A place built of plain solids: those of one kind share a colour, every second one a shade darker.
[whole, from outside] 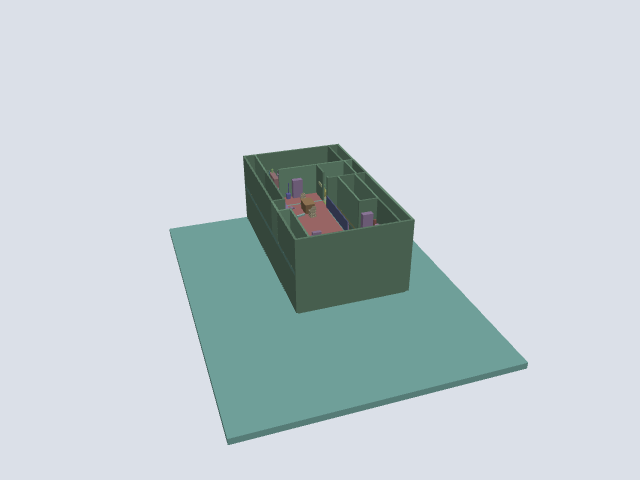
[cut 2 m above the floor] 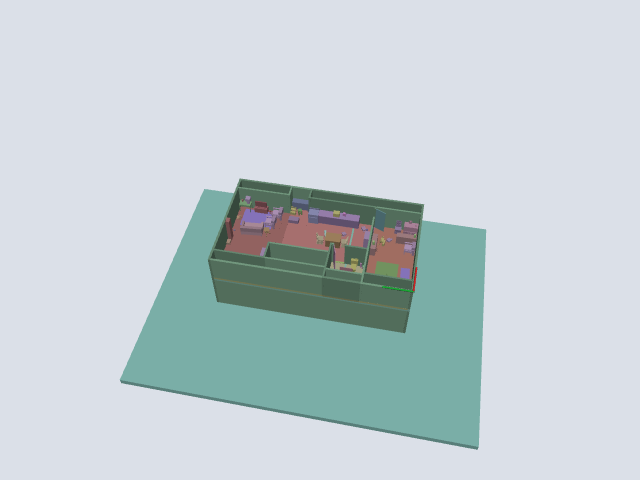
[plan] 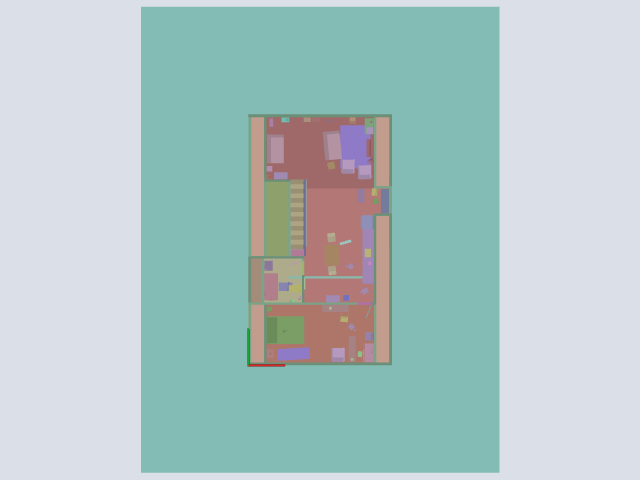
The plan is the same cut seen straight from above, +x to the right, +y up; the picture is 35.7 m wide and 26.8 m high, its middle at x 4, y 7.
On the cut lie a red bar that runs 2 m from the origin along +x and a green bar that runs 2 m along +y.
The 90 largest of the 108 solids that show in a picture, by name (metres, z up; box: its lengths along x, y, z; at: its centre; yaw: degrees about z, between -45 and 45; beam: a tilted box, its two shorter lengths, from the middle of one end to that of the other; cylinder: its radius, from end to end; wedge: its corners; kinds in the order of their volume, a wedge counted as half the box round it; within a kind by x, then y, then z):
{
 "under_1": {"box": [20.02, 26.02, 0.5], "at": [4.01, 7.01, -3.73]},
 "wall_1": {"box": [0.16, 3.22, 2.37], "at": [0.08, 1.77, 3.97]},
 "wall_2": {"box": [0.16, 2.46, 2.37], "at": [0.08, 4.74, 3.97]},
 "wall_3": {"box": [0.16, 13.7, 2.78], "at": [0.08, 7.01, 1.09]},
 "wall_4": {"box": [0.16, 7.76, 2.37], "at": [0.08, 9.98, 3.97]},
 "wall_5": {"box": [0.13, 2.46, 2.37], "at": [0.81, 4.74, 3.97]},
 "wall_6": {"box": [0.13, 3.22, 2.37], "at": [0.94, 1.77, 3.97]},
 "wall_7": {"box": [0.13, 4.15, 2.37], "at": [0.94, 8.17, 3.97]},
 "wall_8": {"box": [0.13, 3.48, 2.37], "at": [0.94, 12.12, 3.97]},
 "wall_9": {"box": [3.12, 0.13, 2.37], "at": [1.56, 6.04, 3.97]},
 "wall_10": {"box": [1.48, 0.13, 2.37], "at": [1.62, 10.31, 3.97]},
 "wall_11": {"box": [0.13, 4.15, 2.37], "at": [2.29, 8.17, 3.97]},
 "wall_12": {"box": [6.09, 0.13, 2.37], "at": [3.04, 3.44, 3.97]},
 "wall_13": {"box": [0.13, 1.54, 2.37], "at": [3.06, 4.28, 3.97]},
 "wall_14": {"box": [8.02, 0.16, 5.45], "at": [4.01, 0.08, 2.43]},
 "wall_15": {"box": [8.02, 0.16, 5.45], "at": [4.01, 13.94, 2.43]},
 "wall_16": {"box": [0.13, 3.22, 2.37], "at": [7.08, 1.77, 3.97]},
 "wall_17": {"box": [0.13, 4.84, 2.37], "at": [7.08, 5.93, 3.97]},
 "wall_18": {"box": [0.13, 3.85, 2.37], "at": [7.08, 11.93, 3.97]},
 "wall_19": {"box": [1.01, 0.13, 2.37], "at": [7.51, 8.41, 3.97]},
 "wall_20": {"box": [1.01, 0.13, 2.37], "at": [7.51, 9.94, 3.97]},
 "wall_21": {"box": [0.16, 8.19, 2.37], "at": [7.94, 4.25, 3.97]},
 "wall_22": {"box": [0.16, 13.7, 2.78], "at": [7.94, 7.01, 1.09]},
 "wall_23": {"box": [0.16, 1.4, 2.37], "at": [7.94, 9.18, 3.97]},
 "wall_24": {"box": [0.16, 3.85, 2.37], "at": [7.94, 11.93, 3.97]},
 "floor_shut_1": {"box": [7.7, 4.69, 0.5], "at": [4.01, 2.5, -0.25]},
 "floor_shut_2": {"box": [7.7, 3.35, 0.5], "at": [4.01, 12.18, -0.25]},
 "floor_shut_3": {"box": [4.61, 3.89, 0.5], "at": [5.55, 8.56, -0.25]},
 "stair_1": {"box": [0.76, 3.89, 0.47], "at": [2.74, 8.43, -0.06]},
 "stair_2": {"box": [0.76, 3.63, 0.65], "at": [2.74, 8.56, 0.02]},
 "stair_3": {"box": [0.76, 3.37, 0.82], "at": [2.74, 8.69, 0.11]},
 "stair_4": {"box": [0.76, 3.11, 1.0], "at": [2.74, 8.82, 0.2]},
 "stair_5": {"box": [0.76, 2.85, 1.17], "at": [2.74, 8.95, 0.28]},
 "stair_6": {"box": [0.76, 2.59, 1.34], "at": [2.74, 9.08, 0.37]},
 "stair_7": {"box": [0.76, 2.33, 1.52], "at": [2.74, 9.21, 0.46]},
 "stair_8": {"box": [0.76, 2.07, 1.69], "at": [2.74, 9.34, 0.55]},
 "stair_9": {"box": [0.76, 1.81, 1.87], "at": [2.74, 9.47, 0.63]},
 "stair_10": {"box": [0.76, 1.56, 2.04], "at": [2.74, 9.6, 0.72]},
 "stair_11": {"box": [0.76, 1.3, 2.21], "at": [2.74, 9.73, 0.81]},
 "stair_12": {"box": [0.76, 1.04, 2.39], "at": [2.74, 9.86, 0.89]},
 "stair_13": {"box": [0.76, 0.78, 2.56], "at": [2.74, 9.99, 0.98]},
 "stair_14": {"box": [0.76, 0.52, 2.74], "at": [2.74, 10.12, 1.07]},
 "stair_15": {"box": [0.76, 0.26, 2.91], "at": [2.74, 10.25, 1.16]},
 "upper_floor_living_1": {"box": [6.0, 3.48, 0.16], "at": [4.01, 12.12, 2.7]},
 "upper_floor_living_2": {"box": [3.89, 4.97, 0.16], "at": [5.07, 5.99, 2.7]},
 "upper_floor_living_3": {"box": [3.89, 0.5, 0.16], "at": [5.07, 10.13, 2.7]},
 "upper_floor_living_4": {"box": [4.74, 1.4, 0.16], "at": [5.49, 9.18, 2.7]},
 "upper_floor_bedroom_1": {"box": [6.0, 3.22, 0.16], "at": [4.01, 1.77, 2.7]},
 "floor_lobby_1": {"box": [3.96, 1.51, 0.5], "at": [4.34, 5.73, -0.25]},
 "upper_floor_1": {"box": [0.72, 3.22, 0.16], "at": [0.52, 1.77, 2.7]},
 "upper_floor_2": {"box": [0.72, 7.76, 0.16], "at": [0.52, 9.98, 2.7]},
 "upper_floor_3": {"box": [0.72, 8.19, 0.16], "at": [7.5, 4.25, 2.7]},
 "upper_floor_4": {"box": [0.72, 3.85, 0.16], "at": [7.5, 11.93, 2.7]},
 "wall_band_1": {"box": [0.16, 13.7, 0.31], "at": [0.08, 7.01, 2.63]},
 "wall_band_2": {"box": [0.13, 3.76, 0.31], "at": [3.19, 8.5, 2.63]},
 "wall_band_3": {"box": [4.22, 0.13, 0.31], "at": [4.34, 4.91, 2.63]},
 "wall_band_4": {"box": [0.16, 13.7, 0.31], "at": [7.94, 7.01, 2.63]},
 "double_bed_1": {"box": [0.55, 1.45, 0.2], "at": [1.34, 1.97, 3.48]},
 "double_bed_2": {"box": [2.11, 1.55, 0.4], "at": [2.07, 1.97, 3.28]},
 "counter_run_1": {"box": [0.61, 3.07, 0.78], "at": [6.7, 6.08, 3.27]},
 "sofa_1": {"box": [0.23, 1.6, 0.39], "at": [1.16, 12.09, 3.43]},
 "sofa_2": {"box": [0.93, 1.6, 0.34], "at": [1.52, 12.09, 3.07]},
 "sofa_3": {"box": [0.23, 1.6, 0.39], "at": [4.34, 12.25, 3.43], "yaw": 5.5},
 "sofa_4": {"box": [0.93, 1.6, 0.34], "at": [4.7, 12.28, 3.07], "yaw": 5.5},
 "cube_shelf_1": {"box": [1.46, 0.39, 0.76], "at": [4.86, 3.17, 3.17]},
 "cube_shelf_2": {"box": [0.39, 1.46, 0.76], "at": [5.8, 0.91, 3.17]},
 "flat_shelf_1": {"box": [0.76, 0.39, 1.46], "at": [1.81, 10.58, 3.52]},
 "flat_shelf_2": {"box": [0.76, 0.39, 1.46], "at": [4.72, 3.71, 3.52]},
 "upper_floor_bath_1": {"box": [2.11, 2.46, 0.16], "at": [1.94, 4.74, 2.7]},
 "upper_floor_sstore_1": {"box": [1.22, 4.15, 0.16], "at": [1.62, 8.17, 2.7]},
 "kitchen_table_1": {"box": [0.71, 1.06, 0.72], "at": [4.66, 6.16, 3.15], "yaw": 1.0},
 "chest_drawers_1": {"box": [0.5, 1.04, 0.95], "at": [6.75, 0.7, 3.26]},
 "bathtub_1": {"box": [0.76, 1.52, 0.41], "at": [1.27, 4.39, 2.99]},
 "range_cooker_1": {"box": [0.65, 0.76, 0.94], "at": [6.67, 8.0, 3.25]},
 "sideboard_1": {"box": [0.45, 1.35, 0.71], "at": [7.62, 9.17, 3.29]},
 "rug_1": {"box": [1.8, 0.65, 0.08], "at": [2.52, 0.63, 2.76], "yaw": 3.4},
 "rug_2": {"box": [1.7, 2.4, 0.08], "at": [5.97, 12.2, 2.76], "yaw": -0.1},
 "stair_guard_1": {"box": [0.08, 4.28, 0.95], "at": [3.16, 8.24, 3.26]},
 "wall_foot_1": {"box": [0.16, 3.22, 0.17], "at": [0.08, 1.77, 2.71]},
 "wall_foot_2": {"box": [0.16, 7.76, 0.17], "at": [0.08, 9.98, 2.71]},
 "armchair_frame_1": {"box": [0.63, 0.74, 0.18], "at": [5.0, 0.6, 3.1]},
 "armchair_frame_2": {"box": [0.63, 0.74, 0.18], "at": [5.56, 11.11, 3.1], "yaw": -0.7},
 "armchair_frame_3": {"box": [0.63, 0.74, 0.18], "at": [6.49, 10.8, 3.1], "yaw": 1.4},
 "billy_1": {"box": [0.42, 0.28, 2.02], "at": [3.77, 13.71, 3.79]},
 "upper_floor_shut_1": {"box": [0.59, 2.46, 0.16], "at": [0.46, 4.74, 2.7]},
 "tv_board_1": {"box": [0.4, 1.0, 0.48], "at": [6.8, 12.13, 3.02]},
 "bedside_table_1": {"box": [0.39, 0.5, 0.56], "at": [1.22, 0.65, 3.06]},
 "trunk_1": {"box": [0.43, 0.76, 0.31], "at": [6.28, 9.47, 2.94], "yaw": 0.2},
 "leaf_bath_door_1": {"box": [0.77, 0.05, 1.99], "at": [2.62, 5.71, 3.78], "yaw": 17.0},
 "leaf_bedroom_door_1": {"box": [0.05, 0.77, 1.99], "at": [6.72, 3.02, 3.78], "yaw": -21.0}
}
